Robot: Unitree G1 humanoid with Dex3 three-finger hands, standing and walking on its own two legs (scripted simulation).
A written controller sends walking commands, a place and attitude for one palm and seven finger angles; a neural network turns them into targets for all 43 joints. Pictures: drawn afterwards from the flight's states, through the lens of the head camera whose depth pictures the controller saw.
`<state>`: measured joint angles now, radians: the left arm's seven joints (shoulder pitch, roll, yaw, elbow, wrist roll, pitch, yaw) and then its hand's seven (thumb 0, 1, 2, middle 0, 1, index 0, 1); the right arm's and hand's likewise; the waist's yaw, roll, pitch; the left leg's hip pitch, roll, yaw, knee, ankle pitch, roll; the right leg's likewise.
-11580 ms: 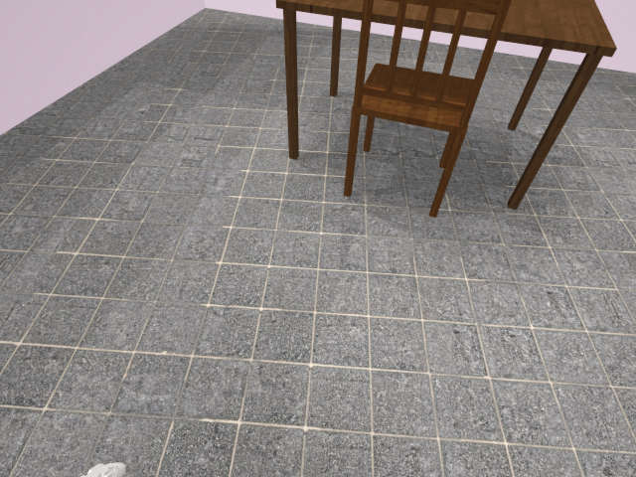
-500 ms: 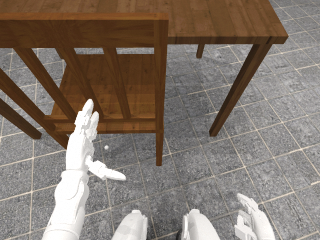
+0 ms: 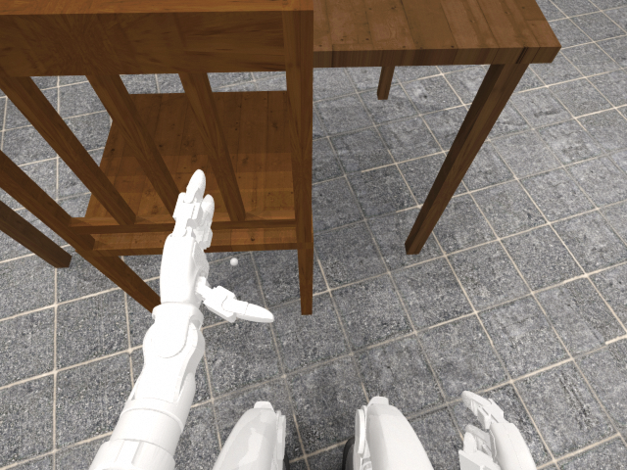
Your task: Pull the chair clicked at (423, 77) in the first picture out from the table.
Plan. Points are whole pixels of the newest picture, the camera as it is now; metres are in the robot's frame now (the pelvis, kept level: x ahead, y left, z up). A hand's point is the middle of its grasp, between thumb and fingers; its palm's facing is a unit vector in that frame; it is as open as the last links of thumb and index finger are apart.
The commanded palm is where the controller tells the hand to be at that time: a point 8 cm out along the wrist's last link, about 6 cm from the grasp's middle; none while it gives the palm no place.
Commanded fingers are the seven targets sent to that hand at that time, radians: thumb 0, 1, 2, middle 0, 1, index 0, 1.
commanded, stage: aim the fingers beside a spindle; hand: left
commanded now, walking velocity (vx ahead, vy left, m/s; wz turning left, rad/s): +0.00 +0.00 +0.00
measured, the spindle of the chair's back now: (151, 162) +0.50 +0.24 +0.04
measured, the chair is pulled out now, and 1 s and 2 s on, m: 0.00 0.00 0.00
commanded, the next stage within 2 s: push the fingers through the gap in 0.54 s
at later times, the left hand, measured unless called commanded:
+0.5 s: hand (230, 264) +0.36 +0.11 +0.02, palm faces +0.03 -1.00 -0.02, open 16.9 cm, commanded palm +0.33 +0.17 +0.02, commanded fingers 0.00 -0.50 0.30 -0.06 -0.08 -0.06 -0.08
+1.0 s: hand (227, 237) +0.40 +0.12 +0.02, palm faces +0.04 -1.00 -0.03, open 16.9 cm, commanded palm +0.37 +0.18 +0.02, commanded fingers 0.00 -0.50 0.30 -0.06 -0.08 -0.06 -0.08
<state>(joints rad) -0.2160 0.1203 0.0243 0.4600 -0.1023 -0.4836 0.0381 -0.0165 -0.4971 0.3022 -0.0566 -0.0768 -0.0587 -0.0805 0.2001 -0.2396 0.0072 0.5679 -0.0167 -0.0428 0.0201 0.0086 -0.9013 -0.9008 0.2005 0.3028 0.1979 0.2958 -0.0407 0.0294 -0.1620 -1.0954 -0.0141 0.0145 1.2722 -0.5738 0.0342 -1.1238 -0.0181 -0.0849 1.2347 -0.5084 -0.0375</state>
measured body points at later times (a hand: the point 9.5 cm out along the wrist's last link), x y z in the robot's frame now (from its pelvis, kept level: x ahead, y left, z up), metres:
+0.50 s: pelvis +0.00 +0.00 +0.00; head +0.11 +0.00 +0.44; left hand +0.35 +0.17 +0.03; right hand +0.15 -0.25 -0.11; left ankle +0.01 +0.10 -0.62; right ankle +0.04 -0.10 -0.62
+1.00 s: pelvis +0.00 +0.00 +0.00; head +0.12 +0.00 +0.43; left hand +0.39 +0.18 +0.02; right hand +0.13 -0.24 -0.12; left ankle +0.01 +0.10 -0.62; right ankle +0.04 -0.10 -0.62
